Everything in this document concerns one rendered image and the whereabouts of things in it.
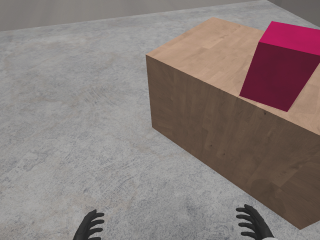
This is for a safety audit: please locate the pedestal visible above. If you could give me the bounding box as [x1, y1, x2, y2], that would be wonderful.
[145, 17, 320, 230]

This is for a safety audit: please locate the carton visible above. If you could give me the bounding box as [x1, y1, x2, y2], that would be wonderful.
[239, 21, 320, 112]

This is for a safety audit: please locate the robot right hand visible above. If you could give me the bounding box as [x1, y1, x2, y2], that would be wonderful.
[235, 204, 274, 240]

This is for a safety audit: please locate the robot left hand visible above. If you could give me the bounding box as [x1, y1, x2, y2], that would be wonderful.
[73, 209, 105, 240]

